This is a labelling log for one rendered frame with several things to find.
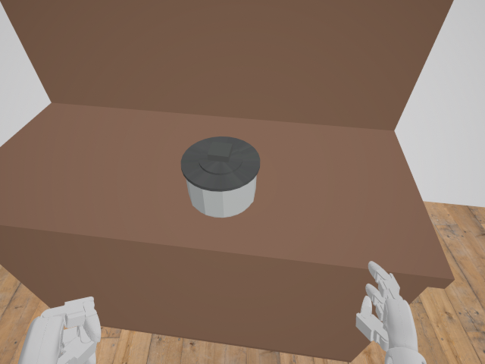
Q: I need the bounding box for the table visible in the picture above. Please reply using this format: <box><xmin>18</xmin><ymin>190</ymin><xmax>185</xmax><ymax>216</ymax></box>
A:
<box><xmin>0</xmin><ymin>0</ymin><xmax>455</xmax><ymax>362</ymax></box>

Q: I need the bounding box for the pot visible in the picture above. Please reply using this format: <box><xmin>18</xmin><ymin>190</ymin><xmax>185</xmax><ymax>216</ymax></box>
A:
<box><xmin>186</xmin><ymin>175</ymin><xmax>257</xmax><ymax>218</ymax></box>

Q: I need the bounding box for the lid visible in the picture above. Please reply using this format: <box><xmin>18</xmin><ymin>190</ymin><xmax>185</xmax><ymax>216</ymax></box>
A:
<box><xmin>181</xmin><ymin>136</ymin><xmax>260</xmax><ymax>192</ymax></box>

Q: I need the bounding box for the left robot hand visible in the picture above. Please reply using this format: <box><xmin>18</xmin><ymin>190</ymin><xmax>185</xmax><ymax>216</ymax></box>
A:
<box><xmin>18</xmin><ymin>297</ymin><xmax>101</xmax><ymax>364</ymax></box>

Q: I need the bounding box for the knob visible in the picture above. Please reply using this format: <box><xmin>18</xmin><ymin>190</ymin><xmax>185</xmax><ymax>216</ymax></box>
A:
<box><xmin>208</xmin><ymin>142</ymin><xmax>233</xmax><ymax>162</ymax></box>

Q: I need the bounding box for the right robot hand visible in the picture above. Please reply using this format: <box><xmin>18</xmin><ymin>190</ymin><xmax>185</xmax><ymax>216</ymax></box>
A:
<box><xmin>356</xmin><ymin>261</ymin><xmax>418</xmax><ymax>352</ymax></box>

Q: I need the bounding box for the right robot forearm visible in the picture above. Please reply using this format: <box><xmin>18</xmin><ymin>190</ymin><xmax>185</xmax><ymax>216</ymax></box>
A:
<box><xmin>385</xmin><ymin>347</ymin><xmax>427</xmax><ymax>364</ymax></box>

